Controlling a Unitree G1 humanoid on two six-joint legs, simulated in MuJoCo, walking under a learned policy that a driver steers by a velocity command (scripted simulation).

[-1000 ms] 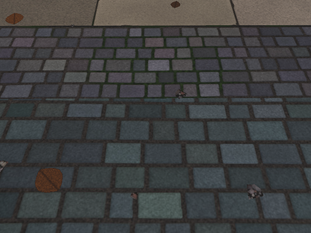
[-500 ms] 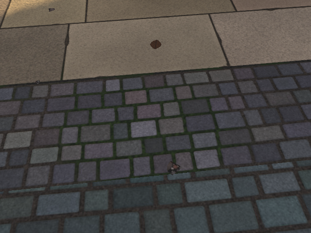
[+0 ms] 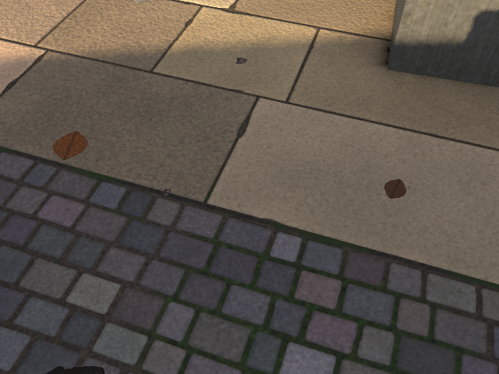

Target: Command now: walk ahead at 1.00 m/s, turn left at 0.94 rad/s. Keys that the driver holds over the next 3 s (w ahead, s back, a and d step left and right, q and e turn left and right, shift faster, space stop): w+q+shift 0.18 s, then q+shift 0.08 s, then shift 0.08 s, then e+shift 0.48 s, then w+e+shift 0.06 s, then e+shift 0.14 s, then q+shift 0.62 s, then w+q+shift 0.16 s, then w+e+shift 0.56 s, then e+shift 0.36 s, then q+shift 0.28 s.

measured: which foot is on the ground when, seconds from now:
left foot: up 0.00-0.30, down 0.32-0.82, up 0.84-1.00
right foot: down 0.00-0.32, up 0.34-0.80, down 0.82-1.00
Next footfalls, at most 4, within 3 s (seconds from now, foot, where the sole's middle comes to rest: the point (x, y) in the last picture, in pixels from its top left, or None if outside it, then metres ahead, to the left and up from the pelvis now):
0.32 left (201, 373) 0.48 0.14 -0.76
0.82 right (290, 336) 0.58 -0.09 -0.76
1.26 left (214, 293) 0.71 0.12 -0.76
1.62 right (293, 289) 0.72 -0.11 -0.76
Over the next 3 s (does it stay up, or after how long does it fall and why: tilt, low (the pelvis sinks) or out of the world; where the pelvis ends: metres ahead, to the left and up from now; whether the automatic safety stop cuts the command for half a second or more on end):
stays up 1.20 0.21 0.00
